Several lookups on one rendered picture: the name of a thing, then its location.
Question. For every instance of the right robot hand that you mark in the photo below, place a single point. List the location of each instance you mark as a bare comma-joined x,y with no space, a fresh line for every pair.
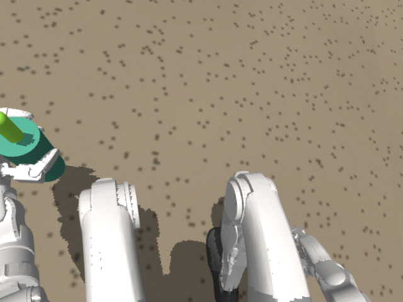
310,250

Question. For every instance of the bottle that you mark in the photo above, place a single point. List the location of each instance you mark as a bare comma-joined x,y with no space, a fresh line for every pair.
22,142

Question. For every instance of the left robot hand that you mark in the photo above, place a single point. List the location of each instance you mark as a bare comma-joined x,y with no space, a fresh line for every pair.
28,173

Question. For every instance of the right robot arm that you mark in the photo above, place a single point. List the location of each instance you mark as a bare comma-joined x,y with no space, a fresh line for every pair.
338,284

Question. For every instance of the right robot foot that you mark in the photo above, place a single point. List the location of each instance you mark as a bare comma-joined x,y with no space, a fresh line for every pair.
214,257

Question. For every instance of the left robot arm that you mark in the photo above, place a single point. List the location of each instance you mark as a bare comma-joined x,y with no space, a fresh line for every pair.
19,278

